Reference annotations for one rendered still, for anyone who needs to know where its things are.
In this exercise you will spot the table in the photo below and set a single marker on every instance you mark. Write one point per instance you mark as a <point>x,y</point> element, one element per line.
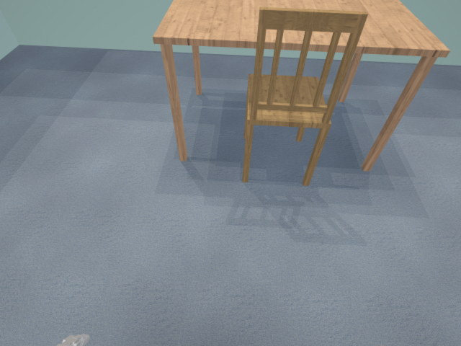
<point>390,29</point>

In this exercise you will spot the chair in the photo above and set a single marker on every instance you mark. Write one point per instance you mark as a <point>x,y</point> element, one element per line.
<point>297,101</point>

